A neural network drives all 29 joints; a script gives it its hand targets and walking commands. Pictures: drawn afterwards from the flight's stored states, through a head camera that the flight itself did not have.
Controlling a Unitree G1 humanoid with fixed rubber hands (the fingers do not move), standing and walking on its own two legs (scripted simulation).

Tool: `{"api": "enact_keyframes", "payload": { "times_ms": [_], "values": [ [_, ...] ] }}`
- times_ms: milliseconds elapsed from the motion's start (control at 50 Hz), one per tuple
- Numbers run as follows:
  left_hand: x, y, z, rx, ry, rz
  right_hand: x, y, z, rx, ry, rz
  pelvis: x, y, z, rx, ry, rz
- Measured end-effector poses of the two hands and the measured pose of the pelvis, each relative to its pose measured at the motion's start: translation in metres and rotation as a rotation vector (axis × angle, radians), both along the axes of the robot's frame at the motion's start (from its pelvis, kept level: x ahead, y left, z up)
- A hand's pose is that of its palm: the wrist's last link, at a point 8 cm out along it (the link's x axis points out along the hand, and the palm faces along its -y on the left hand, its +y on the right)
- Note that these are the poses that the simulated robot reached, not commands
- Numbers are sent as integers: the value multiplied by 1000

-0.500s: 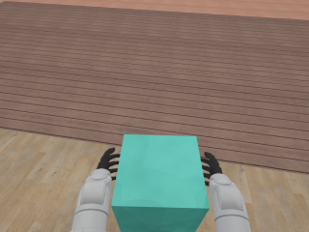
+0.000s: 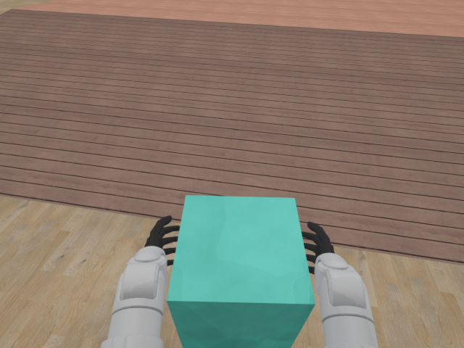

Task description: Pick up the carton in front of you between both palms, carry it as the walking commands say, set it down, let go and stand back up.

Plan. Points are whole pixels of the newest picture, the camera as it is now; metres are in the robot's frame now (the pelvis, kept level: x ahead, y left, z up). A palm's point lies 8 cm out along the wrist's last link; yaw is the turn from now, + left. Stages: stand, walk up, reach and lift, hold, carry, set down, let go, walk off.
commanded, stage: hold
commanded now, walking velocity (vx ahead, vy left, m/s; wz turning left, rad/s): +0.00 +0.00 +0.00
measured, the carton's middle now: (238, 276) +0.30 +0.00 -0.03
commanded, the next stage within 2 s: carry in 0.80 s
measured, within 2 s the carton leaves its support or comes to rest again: neither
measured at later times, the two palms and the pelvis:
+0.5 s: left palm (155, 253) +0.29 +0.15 +0.05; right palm (323, 260) +0.29 -0.15 +0.05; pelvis +0.01 +0.00 +0.00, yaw +0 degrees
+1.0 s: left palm (152, 242) +0.31 +0.16 +0.06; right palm (318, 247) +0.31 -0.14 +0.06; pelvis +0.03 +0.01 -0.01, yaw +1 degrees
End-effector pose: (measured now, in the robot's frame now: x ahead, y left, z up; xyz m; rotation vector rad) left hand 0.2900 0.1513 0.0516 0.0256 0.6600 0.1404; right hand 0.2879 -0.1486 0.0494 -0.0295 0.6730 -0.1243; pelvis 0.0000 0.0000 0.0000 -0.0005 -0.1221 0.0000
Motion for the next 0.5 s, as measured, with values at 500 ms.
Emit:
{"api": "enact_keyframes", "payload": {
  "times_ms": [500],
  "values": [
    [5, 0, 0, 9, 2, -6, 5, 0, 0, -10, 2, 7, 8, 0, 1, -1, 4, -1]
  ]
}}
